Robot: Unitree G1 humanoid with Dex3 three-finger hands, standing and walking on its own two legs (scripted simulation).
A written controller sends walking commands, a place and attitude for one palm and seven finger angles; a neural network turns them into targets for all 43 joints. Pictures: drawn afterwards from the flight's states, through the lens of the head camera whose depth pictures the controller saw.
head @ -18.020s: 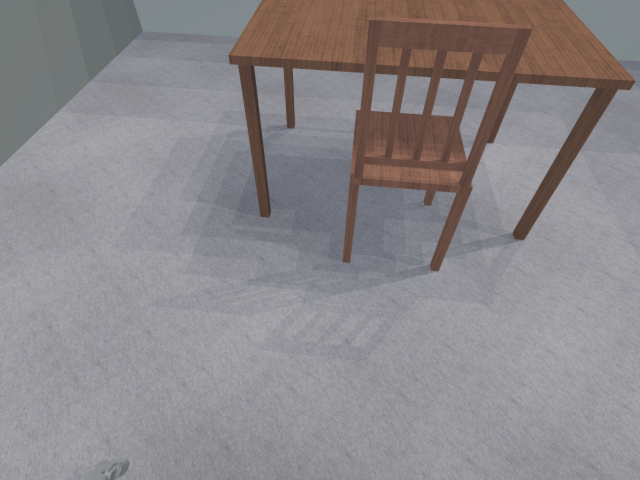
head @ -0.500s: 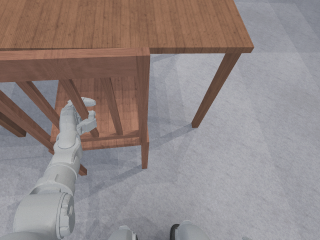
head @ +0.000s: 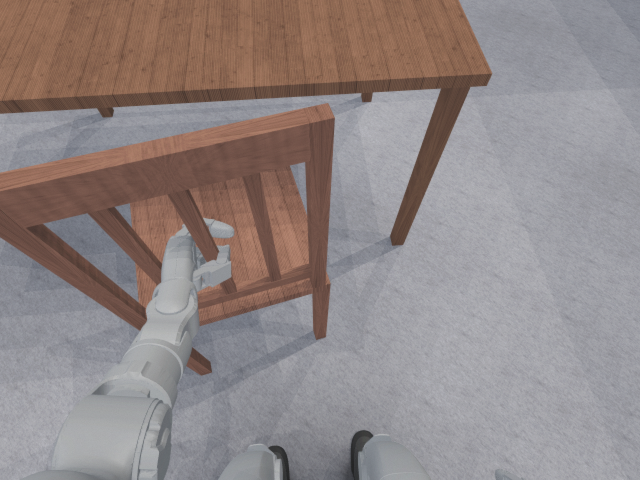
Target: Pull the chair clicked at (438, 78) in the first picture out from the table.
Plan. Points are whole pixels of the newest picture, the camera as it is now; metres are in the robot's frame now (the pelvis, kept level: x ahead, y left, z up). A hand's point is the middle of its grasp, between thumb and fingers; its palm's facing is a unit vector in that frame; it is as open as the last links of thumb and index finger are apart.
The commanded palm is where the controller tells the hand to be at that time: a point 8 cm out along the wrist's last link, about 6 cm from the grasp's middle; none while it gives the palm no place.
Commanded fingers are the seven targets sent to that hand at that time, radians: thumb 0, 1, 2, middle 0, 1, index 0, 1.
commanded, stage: step backward, pulling the chair out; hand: left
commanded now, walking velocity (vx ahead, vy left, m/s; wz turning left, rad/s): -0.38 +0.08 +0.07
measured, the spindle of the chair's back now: (209, 250) +0.43 +0.15 -0.06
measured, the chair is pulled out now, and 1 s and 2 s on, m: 0.13 0.23 0.43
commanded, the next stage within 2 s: none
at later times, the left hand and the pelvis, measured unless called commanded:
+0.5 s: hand (221, 312) +0.33 +0.13 -0.06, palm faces +0.03 -0.98 -0.19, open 5.2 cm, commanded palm +0.34 +0.18 -0.05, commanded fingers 0.00 0.90 0.90 -0.50 -1.45 -0.50 -1.45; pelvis -0.03 -0.01 -0.01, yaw +0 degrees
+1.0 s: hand (215, 331) +0.30 +0.13 -0.06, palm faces +0.05 -0.98 -0.19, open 5.3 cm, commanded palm +0.31 +0.18 -0.05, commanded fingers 0.00 0.90 0.90 -0.50 -1.45 -0.50 -1.45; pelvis -0.06 -0.01 +0.00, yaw +1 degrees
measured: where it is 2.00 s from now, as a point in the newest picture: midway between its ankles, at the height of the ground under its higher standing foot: outside the picture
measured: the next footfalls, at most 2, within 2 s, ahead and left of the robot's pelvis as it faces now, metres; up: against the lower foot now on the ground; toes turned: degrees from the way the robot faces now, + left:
left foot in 1.12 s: -0.04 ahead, +0.14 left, +0.00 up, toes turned +2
right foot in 1.32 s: -0.07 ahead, -0.12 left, +0.00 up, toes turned +0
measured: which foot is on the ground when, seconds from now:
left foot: down 0.00-0.94, up 0.96-1.00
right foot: down 0.00-1.00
